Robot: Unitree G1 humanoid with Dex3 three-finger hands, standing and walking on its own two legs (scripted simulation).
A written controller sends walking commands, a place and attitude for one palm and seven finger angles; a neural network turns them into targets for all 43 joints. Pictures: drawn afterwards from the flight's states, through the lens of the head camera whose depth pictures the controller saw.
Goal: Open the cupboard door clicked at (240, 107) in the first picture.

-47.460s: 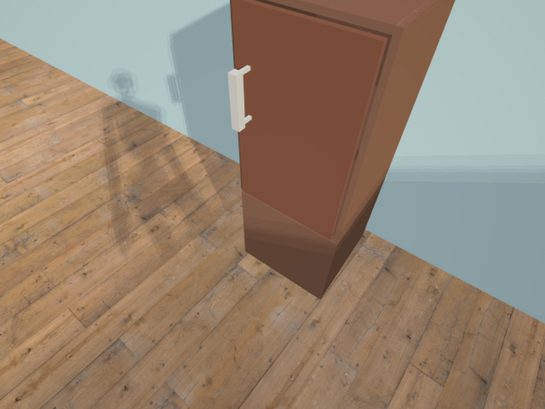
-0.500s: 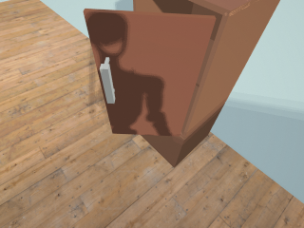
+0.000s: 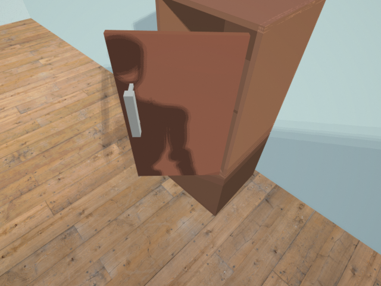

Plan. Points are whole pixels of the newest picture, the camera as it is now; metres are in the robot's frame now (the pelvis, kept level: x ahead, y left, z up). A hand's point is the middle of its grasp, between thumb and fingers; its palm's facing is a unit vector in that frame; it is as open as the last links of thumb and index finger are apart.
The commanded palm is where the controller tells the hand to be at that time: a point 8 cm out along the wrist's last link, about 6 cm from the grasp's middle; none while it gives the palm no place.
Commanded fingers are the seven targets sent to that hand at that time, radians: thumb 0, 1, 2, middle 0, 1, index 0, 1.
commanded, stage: come to a stop and stand still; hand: left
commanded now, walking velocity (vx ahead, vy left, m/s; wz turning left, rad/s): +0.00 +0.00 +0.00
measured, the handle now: (134, 110) +0.56 +0.20 +0.03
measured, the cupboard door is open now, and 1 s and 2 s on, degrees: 45 45 45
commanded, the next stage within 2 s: look again from close up in 0.10 s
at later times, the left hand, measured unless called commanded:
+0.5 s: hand out of the picture -0.01 +0.18 -0.19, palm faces +0.04 -0.98 -0.20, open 7.4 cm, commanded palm none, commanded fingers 0.00 0.90 0.90 -0.20 -0.30 -0.20 -0.30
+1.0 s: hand (97, 241) +0.21 +0.20 -0.01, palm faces +0.26 -0.96 -0.05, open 7.7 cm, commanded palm +0.12 +0.25 -0.06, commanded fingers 0.00 0.62 0.78 -0.22 -0.48 -0.22 -0.48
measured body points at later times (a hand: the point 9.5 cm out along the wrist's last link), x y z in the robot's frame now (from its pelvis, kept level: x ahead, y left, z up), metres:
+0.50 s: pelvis +0.00 +0.01 -0.01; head +0.01 +0.01 +0.44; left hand -0.01 +0.24 -0.17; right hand +0.00 -0.21 -0.17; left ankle +0.04 +0.08 -0.74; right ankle -0.03 -0.13 -0.74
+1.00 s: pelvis +0.00 +0.00 -0.03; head +0.01 +0.00 +0.42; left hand +0.19 +0.25 +0.00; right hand +0.15 -0.24 -0.12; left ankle +0.04 +0.09 -0.74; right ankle +0.00 -0.11 -0.74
